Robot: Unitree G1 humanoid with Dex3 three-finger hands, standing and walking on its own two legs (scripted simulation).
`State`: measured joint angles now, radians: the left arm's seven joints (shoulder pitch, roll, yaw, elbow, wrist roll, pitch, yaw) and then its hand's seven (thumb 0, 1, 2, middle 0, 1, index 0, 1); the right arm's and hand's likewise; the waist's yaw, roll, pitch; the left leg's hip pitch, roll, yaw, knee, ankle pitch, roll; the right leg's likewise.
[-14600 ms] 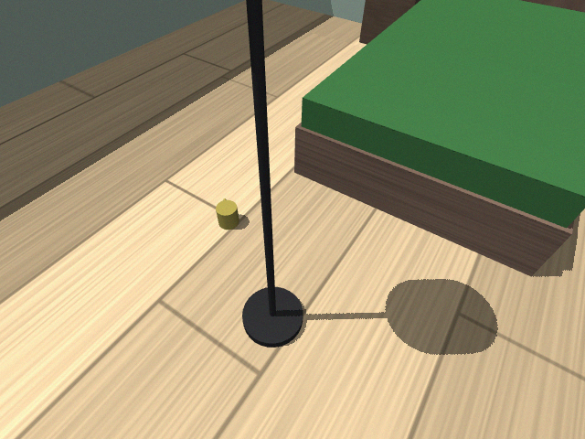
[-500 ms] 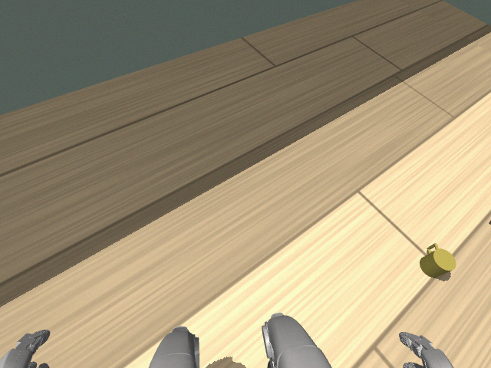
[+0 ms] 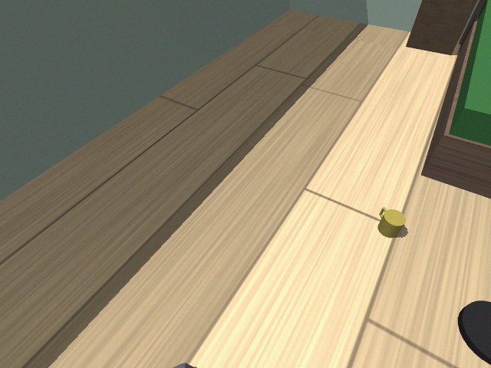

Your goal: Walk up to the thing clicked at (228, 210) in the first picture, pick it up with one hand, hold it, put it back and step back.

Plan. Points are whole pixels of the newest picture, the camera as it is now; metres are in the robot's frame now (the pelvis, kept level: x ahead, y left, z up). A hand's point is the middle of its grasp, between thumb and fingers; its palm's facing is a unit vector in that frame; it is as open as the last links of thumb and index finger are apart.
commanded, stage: walk up
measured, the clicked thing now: (389, 220) +0.86 -0.66 -0.70
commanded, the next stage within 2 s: none
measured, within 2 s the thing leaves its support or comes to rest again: neither
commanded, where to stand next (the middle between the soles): +0.15 +0.00 m, yaw -13 degrees
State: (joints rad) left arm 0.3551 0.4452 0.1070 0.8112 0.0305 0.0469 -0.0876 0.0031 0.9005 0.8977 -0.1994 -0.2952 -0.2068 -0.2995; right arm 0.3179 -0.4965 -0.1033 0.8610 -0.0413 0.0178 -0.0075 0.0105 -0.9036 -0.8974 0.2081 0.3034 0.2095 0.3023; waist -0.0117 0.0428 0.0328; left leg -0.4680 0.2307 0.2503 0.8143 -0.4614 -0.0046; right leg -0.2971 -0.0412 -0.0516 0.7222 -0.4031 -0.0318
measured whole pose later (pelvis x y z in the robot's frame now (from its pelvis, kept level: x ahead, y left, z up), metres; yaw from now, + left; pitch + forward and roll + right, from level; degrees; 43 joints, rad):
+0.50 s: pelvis +0.06 +0.00 +0.00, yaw +9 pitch -2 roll +2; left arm 0.11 0.42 0.05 0.75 0.04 0.04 -0.06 0.01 0.90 0.90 -0.20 -0.30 -0.21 -0.30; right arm 0.42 -0.41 -0.06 0.84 -0.01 -0.02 0.01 0.01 -0.91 -0.90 0.21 0.30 0.21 0.30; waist -0.06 -0.12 0.11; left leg -0.33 0.00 0.03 0.68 -0.31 0.01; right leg -0.40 -0.03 0.00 1.12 -0.54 -0.01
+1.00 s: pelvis +0.12 -0.11 +0.01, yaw +31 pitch -1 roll +4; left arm 0.13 0.36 0.05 0.81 0.02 0.02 -0.02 0.01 0.90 0.90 -0.20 -0.30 -0.21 -0.30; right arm 0.25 -0.48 -0.07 0.75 -0.03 0.04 0.01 0.01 -0.91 -0.90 0.20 0.30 0.21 0.30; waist 0.02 0.05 0.15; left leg -0.54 -0.02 -0.08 1.17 -0.37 -0.01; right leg -0.43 -0.11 -0.09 0.68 -0.23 -0.04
